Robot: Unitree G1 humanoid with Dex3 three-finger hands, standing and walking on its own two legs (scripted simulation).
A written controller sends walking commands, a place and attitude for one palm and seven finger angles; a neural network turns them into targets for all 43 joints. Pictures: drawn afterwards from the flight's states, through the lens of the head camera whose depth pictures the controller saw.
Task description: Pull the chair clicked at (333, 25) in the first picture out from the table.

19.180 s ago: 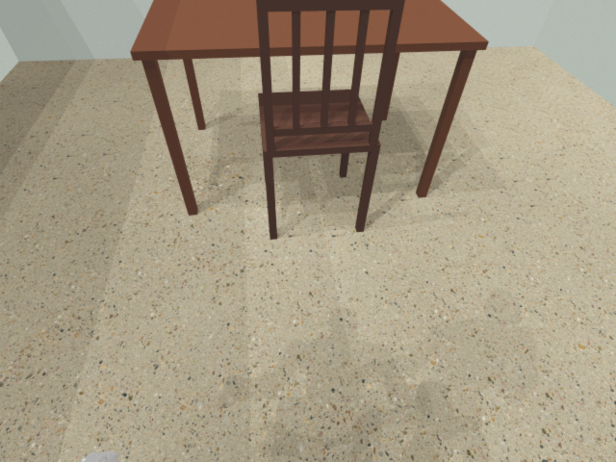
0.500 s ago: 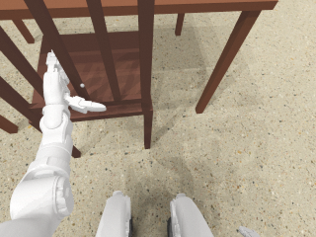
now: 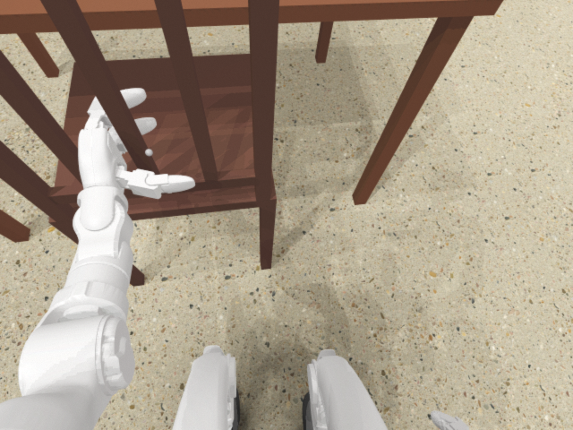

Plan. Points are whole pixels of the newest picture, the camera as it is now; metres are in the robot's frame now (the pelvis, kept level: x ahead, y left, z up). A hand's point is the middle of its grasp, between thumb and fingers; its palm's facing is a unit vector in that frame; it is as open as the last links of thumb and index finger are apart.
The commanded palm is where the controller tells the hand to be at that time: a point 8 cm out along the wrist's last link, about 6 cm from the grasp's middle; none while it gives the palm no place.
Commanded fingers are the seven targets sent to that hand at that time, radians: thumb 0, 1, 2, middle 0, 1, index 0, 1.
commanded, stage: hook a spindle and tug to test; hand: left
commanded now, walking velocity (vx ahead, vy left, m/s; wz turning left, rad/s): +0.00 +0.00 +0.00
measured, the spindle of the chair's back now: (115, 107) +0.51 +0.20 +0.10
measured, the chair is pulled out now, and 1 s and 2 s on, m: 0.00 0.04 0.14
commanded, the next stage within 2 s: step backward, pulling the chair out in 1.02 s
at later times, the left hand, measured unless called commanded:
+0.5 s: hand (147, 151) +0.48 +0.18 +0.04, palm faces +0.15 -0.99 -0.03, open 5.4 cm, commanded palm +0.44 +0.21 +0.04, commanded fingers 0.00 0.90 0.90 -0.50 -1.45 -0.50 -1.45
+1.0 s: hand (149, 173) +0.45 +0.17 +0.04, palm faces +0.14 -0.99 -0.03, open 5.4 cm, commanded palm +0.41 +0.21 +0.04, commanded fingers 0.00 0.90 0.90 -0.50 -1.45 -0.50 -1.45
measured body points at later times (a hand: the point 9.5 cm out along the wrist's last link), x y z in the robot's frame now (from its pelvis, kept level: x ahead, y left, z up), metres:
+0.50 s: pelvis +0.01 +0.00 +0.01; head +0.15 +0.02 +0.44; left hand +0.47 +0.23 +0.05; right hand +0.07 -0.26 -0.12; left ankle +0.06 +0.12 -0.60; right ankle +0.02 -0.12 -0.60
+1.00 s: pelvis +0.02 +0.00 +0.02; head +0.15 +0.01 +0.45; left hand +0.43 +0.22 +0.05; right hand +0.12 -0.25 -0.11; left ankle +0.06 +0.12 -0.60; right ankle +0.02 -0.12 -0.60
